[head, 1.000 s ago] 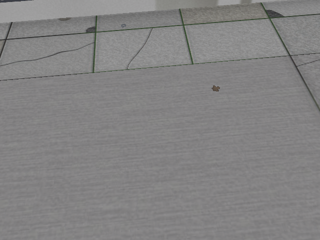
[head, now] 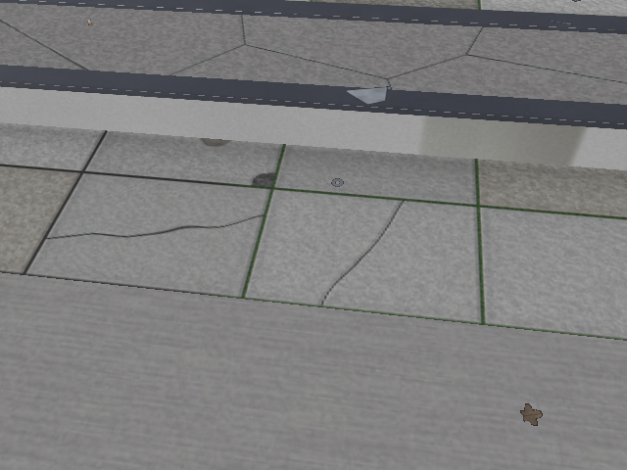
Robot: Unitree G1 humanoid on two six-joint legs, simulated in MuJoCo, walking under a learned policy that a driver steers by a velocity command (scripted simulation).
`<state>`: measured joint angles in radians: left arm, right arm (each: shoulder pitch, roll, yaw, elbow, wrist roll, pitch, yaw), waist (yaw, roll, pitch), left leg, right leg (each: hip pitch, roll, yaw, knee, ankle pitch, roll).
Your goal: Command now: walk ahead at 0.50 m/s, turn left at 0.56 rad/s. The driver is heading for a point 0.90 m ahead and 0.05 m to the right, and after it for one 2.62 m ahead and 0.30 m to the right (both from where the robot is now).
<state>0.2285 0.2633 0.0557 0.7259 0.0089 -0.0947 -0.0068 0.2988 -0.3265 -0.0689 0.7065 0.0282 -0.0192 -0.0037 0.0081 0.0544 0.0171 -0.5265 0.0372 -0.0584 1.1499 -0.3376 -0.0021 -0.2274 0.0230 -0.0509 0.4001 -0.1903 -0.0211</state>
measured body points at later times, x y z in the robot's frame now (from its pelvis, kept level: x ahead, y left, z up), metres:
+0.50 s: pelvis +0.26 +0.08 +0.00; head +0.29 +0.09 +0.45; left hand +0.33 +0.36 -0.13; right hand +0.39 -0.19 -0.10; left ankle +0.28 +0.17 -0.74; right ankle +0.25 -0.09 -0.65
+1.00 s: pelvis +0.53 +0.00 -0.01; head +0.57 -0.01 +0.44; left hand +0.71 +0.25 -0.11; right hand +0.59 -0.30 -0.12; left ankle +0.50 +0.18 -0.65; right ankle +0.56 -0.07 -0.74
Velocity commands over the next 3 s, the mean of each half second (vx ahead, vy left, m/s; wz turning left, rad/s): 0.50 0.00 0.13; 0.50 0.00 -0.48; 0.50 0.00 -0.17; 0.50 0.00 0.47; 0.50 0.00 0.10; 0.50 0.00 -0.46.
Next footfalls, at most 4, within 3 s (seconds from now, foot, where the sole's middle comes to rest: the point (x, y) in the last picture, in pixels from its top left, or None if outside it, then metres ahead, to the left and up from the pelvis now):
0.30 left None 0.32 0.17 -0.78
0.84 right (377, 420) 0.60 -0.08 -0.78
1.36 left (328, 293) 0.94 0.03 -0.78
1.84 right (417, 236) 1.13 -0.22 -0.78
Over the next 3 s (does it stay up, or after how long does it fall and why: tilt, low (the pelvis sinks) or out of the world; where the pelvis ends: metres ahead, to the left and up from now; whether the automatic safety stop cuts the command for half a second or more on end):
stays up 1.58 -0.18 0.11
